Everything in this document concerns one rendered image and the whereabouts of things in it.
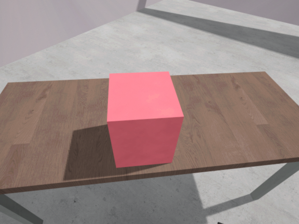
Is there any carton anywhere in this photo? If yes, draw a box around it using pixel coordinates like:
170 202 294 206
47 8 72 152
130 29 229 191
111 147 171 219
107 71 184 168

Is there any table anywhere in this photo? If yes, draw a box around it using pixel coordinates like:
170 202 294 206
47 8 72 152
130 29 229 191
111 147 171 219
0 71 299 224

